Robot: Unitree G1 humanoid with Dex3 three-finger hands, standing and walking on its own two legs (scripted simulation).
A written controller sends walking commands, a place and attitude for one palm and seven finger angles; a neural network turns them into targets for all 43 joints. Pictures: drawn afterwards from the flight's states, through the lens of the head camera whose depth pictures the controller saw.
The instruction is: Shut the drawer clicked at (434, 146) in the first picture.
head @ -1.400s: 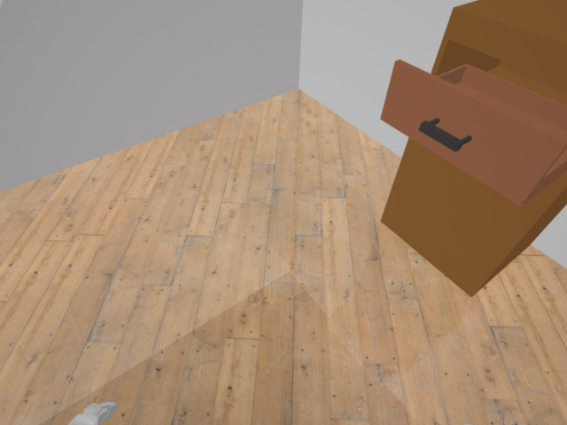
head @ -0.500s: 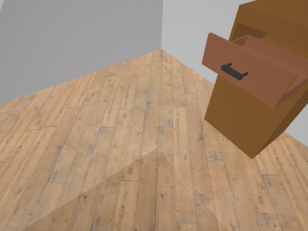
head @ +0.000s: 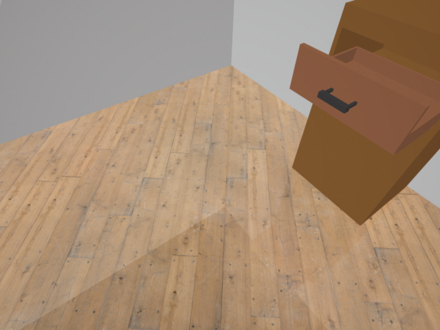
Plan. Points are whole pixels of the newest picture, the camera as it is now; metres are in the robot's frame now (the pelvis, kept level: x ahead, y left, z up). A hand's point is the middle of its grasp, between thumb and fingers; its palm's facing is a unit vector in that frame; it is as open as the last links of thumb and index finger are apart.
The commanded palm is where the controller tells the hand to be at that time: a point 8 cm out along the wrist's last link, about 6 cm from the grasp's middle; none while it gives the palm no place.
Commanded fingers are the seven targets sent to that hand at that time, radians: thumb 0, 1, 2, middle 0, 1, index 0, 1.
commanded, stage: look at it before walking up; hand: left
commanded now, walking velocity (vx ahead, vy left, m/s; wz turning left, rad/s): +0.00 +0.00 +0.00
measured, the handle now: (337, 99) +0.81 -0.34 -0.02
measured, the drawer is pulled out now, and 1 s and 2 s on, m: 0.24 0.24 0.24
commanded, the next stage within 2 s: walk to a spot facing it in 0.04 s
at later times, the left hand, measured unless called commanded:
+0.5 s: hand out of the picture +0.02 +0.24 -0.20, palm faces +0.15 -0.97 -0.17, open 7.4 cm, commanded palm none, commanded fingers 0.00 0.90 0.90 -0.20 -0.30 -0.20 -0.30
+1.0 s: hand (115, 266) +0.29 +0.28 -0.19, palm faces +0.06 -0.99 -0.15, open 7.3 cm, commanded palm none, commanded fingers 0.00 0.90 0.90 -0.20 -0.30 -0.20 -0.30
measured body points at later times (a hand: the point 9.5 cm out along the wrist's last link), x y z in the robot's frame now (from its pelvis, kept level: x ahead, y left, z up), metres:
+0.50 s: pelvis +0.06 +0.05 -0.02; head +0.06 +0.09 +0.43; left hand +0.01 +0.29 -0.19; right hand +0.11 -0.20 -0.15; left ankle +0.08 +0.14 -0.75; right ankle +0.01 -0.12 -0.74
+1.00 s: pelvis +0.23 +0.11 -0.02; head +0.26 +0.11 +0.43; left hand +0.29 +0.33 -0.18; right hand +0.14 -0.08 -0.17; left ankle +0.08 +0.14 -0.74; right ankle +0.36 +0.05 -0.72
